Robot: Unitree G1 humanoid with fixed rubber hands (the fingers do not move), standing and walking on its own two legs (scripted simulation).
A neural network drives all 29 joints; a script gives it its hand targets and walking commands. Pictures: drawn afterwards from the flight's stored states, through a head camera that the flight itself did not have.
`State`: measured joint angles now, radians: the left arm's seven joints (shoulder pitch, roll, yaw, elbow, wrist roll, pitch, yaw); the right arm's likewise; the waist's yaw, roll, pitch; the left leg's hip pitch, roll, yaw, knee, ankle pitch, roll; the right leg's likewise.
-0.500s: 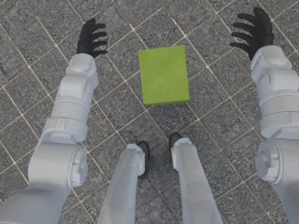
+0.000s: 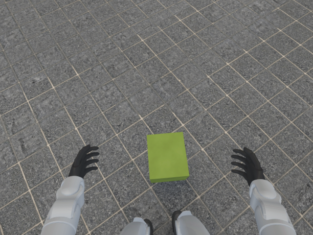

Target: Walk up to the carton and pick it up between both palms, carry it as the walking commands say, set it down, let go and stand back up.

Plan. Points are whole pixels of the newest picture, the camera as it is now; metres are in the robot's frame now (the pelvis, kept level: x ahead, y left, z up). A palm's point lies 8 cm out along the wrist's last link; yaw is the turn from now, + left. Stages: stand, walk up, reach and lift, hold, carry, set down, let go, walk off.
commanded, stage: let go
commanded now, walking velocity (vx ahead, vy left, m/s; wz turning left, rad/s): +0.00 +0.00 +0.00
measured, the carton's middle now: (166, 158) +0.44 -0.04 -0.64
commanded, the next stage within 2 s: stand in 0.70 s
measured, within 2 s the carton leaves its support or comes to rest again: neither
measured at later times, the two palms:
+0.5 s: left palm (45, 223) +0.17 +0.26 -0.04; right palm (269, 227) +0.16 -0.23 -0.04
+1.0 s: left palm out of the picture +0.14 +0.26 -0.07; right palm (294, 229) +0.15 -0.28 -0.03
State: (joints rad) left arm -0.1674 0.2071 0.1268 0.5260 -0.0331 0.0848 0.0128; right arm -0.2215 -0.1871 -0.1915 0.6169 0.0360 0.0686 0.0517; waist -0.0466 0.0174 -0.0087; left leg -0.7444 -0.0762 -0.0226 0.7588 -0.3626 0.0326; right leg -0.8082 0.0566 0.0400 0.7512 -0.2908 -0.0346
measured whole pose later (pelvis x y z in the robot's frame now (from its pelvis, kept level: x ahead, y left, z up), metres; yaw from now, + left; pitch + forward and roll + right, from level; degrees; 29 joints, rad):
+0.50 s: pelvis +0.01 +0.02 +0.03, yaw +0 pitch -1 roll -1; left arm 0.23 0.20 0.11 0.43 -0.03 0.11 -0.04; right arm 0.18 -0.19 -0.11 0.50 0.04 0.12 0.08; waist -0.04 0.02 0.05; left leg -0.22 -0.07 -0.03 0.57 -0.33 0.06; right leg -0.27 0.05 0.04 0.54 -0.25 -0.02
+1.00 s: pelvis +0.01 +0.01 +0.03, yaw +0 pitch -1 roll -1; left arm 0.23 0.20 0.11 0.73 0.01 0.03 -0.01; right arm 0.19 -0.30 -0.11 0.63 0.04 0.03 0.01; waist -0.04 0.02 -0.04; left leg -0.21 -0.06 -0.04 0.57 -0.34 0.05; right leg -0.26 0.06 0.04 0.54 -0.26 -0.02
